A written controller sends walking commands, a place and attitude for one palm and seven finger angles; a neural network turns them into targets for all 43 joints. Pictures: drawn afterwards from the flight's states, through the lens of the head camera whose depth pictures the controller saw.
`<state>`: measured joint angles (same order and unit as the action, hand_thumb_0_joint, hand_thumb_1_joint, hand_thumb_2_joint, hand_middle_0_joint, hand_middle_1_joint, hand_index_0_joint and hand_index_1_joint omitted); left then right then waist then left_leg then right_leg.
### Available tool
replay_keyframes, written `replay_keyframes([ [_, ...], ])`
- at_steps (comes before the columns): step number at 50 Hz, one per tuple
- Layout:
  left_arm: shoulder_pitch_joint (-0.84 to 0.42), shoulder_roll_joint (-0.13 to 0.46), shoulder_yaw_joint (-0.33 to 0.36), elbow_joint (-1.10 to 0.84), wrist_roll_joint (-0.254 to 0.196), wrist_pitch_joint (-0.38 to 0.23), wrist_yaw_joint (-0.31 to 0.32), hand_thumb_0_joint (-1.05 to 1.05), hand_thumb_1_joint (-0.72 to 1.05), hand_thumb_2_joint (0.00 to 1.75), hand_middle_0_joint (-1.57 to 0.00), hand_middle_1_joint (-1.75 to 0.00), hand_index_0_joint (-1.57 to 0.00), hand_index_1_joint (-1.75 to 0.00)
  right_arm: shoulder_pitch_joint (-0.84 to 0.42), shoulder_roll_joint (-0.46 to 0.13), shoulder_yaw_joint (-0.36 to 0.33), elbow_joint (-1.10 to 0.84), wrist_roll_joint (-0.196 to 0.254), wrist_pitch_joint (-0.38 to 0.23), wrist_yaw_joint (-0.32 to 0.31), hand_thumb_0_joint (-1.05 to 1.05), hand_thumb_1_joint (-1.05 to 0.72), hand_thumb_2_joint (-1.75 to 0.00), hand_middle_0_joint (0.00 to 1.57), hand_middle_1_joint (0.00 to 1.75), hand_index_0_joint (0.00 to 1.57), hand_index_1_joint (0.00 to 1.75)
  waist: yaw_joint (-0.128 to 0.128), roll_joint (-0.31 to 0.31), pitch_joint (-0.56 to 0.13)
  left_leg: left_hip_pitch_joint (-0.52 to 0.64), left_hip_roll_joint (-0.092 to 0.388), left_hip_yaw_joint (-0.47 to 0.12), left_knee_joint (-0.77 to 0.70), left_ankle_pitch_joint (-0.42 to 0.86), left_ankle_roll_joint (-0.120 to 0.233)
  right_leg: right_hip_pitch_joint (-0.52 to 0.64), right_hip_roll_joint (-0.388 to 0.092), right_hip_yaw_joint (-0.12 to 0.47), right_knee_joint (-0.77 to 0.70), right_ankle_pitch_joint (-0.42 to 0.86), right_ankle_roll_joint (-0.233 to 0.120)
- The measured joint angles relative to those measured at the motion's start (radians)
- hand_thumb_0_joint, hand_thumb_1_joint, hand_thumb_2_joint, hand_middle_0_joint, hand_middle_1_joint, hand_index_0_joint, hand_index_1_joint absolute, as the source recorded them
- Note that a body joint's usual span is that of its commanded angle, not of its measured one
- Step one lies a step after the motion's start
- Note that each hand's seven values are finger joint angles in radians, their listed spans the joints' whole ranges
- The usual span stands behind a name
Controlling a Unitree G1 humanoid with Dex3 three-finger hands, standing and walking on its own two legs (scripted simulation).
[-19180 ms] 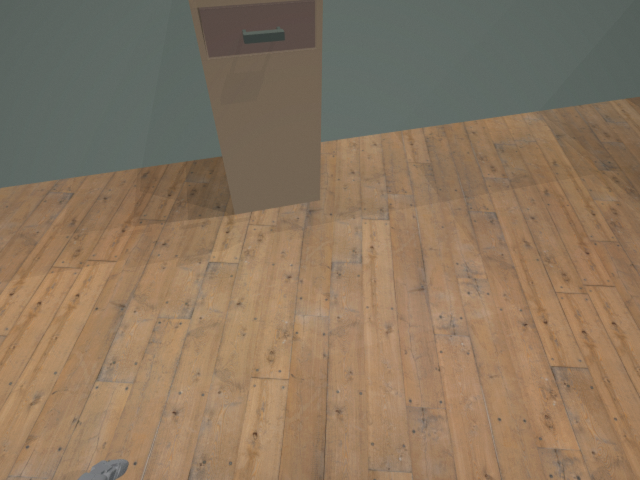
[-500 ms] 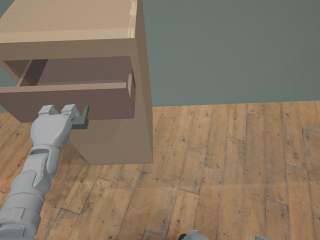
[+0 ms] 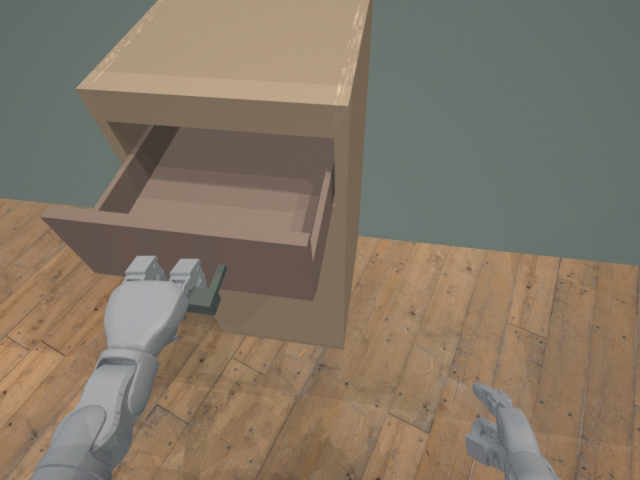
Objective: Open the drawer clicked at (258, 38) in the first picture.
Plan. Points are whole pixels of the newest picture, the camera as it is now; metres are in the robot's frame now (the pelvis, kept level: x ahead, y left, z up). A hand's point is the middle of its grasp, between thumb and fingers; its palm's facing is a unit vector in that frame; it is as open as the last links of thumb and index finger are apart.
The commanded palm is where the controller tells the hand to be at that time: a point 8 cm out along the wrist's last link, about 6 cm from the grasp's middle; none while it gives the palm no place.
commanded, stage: pull the drawer open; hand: left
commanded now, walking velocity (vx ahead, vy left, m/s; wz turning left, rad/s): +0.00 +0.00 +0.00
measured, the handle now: (176, 281) +0.34 +0.25 +0.03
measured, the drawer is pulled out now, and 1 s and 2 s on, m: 0.19 0.30 0.30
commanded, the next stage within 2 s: open the thumb to release the handle in 0.80 s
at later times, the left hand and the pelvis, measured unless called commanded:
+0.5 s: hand (146, 378) +0.21 +0.25 +0.01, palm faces -0.03 -0.05 -1.00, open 5.8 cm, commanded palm +0.17 +0.26 +0.06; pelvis -0.01 -0.02 +0.00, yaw -3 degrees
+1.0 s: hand (131, 411) +0.18 +0.25 +0.01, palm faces +0.01 -0.05 -1.00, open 6.0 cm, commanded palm +0.15 +0.25 +0.06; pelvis -0.01 -0.01 -0.01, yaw -2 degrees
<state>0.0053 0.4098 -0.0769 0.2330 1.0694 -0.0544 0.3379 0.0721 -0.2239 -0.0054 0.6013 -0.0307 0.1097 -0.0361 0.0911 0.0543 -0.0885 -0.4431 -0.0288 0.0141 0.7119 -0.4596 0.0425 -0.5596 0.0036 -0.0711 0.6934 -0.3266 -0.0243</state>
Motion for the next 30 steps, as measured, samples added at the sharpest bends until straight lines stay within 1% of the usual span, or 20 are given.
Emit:
replay_keyframes([
  [7,-0.030,0.019,0.041,0.046,-0.011,-0.034,-0.025,0.01,0.65,0.81,-0.32,-1.35,-0.42,-1.35,0.031,0.009,0.006,0.010,-0.003,0.008,-0.009,0.01,-0.90,-0.90,0.20,0.30,0.21,0.30,-0.010,-0.003,0.008,-0.007,0.007,0.000,-0.002,0.010,-0.010,-0.011,0.006,-0.001,0.004,0.008,-0.014],
  [10,-0.017,0.027,0.073,0.050,-0.020,-0.042,-0.032,0.01,0.66,0.80,-0.32,-1.35,-0.42,-1.35,0.050,0.004,0.000,0.014,-0.003,0.010,-0.007,0.01,-0.90,-0.90,0.20,0.30,0.21,0.30,-0.024,-0.004,0.009,-0.010,0.012,0.009,-0.004,0.014,-0.014,-0.020,0.012,0.007,0.006,0.014,-0.019],
  [13,0.040,0.033,0.119,0.021,-0.041,-0.047,-0.035,0.02,0.66,0.78,-0.30,-1.35,-0.42,-1.35,0.068,-0.006,-0.008,0.012,-0.002,0.007,-0.001,0.01,-0.90,-0.90,0.20,0.30,0.21,0.30,-0.047,-0.005,0.006,-0.008,0.018,0.026,-0.012,0.017,-0.016,-0.027,0.021,0.023,0.005,0.021,-0.021],
  [16,0.143,0.035,0.163,-0.052,-0.064,-0.047,-0.027,0.03,0.67,0.76,-0.28,-1.35,-0.42,-1.35,0.085,-0.020,-0.019,0.004,-0.001,-0.001,0.008,0.01,-0.90,-0.90,0.20,0.30,0.21,0.30,-0.071,-0.009,0.004,-0.003,0.024,0.044,-0.017,0.017,-0.018,-0.033,0.029,0.040,0.006,0.024,-0.023],
  [19,0.248,0.036,0.191,-0.129,-0.075,-0.057,-0.003,0.03,0.68,0.75,-0.27,-1.35,-0.42,-1.35,0.096,-0.037,-0.032,-0.001,0.000,-0.006,0.014,0.01,-0.90,-0.90,0.20,0.30,0.20,0.30,-0.082,-0.015,0.005,-0.005,0.027,0.054,-0.013,0.013,-0.018,-0.041,0.034,0.050,0.015,0.022,-0.024],
  [24,0.394,0.031,0.201,-0.232,-0.072,-0.070,0.054,0.03,0.69,0.75,-0.27,-1.34,-0.41,-1.34,0.095,-0.057,-0.053,0.003,-0.004,-0.013,0.020,0.01,-0.90,-0.90,0.20,0.30,0.20,0.30,-0.076,-0.021,0.002,-0.021,0.028,0.058,0.011,0.000,-0.018,-0.058,0.035,0.053,0.038,0.012,-0.023],
  [30,0.514,0.030,0.188,-0.306,-0.060,-0.087,0.106,0.02,0.68,0.76,-0.27,-1.33,-0.41,-1.34,0.063,-0.048,-0.053,-0.003,-0.008,-0.020,0.025,0.01,-0.90,-0.90,0.20,0.30,0.20,0.30,-0.053,-0.020,-0.006,-0.041,0.025,0.050,0.049,-0.016,-0.016,-0.074,0.030,0.046,0.071,-0.005,-0.021],
])
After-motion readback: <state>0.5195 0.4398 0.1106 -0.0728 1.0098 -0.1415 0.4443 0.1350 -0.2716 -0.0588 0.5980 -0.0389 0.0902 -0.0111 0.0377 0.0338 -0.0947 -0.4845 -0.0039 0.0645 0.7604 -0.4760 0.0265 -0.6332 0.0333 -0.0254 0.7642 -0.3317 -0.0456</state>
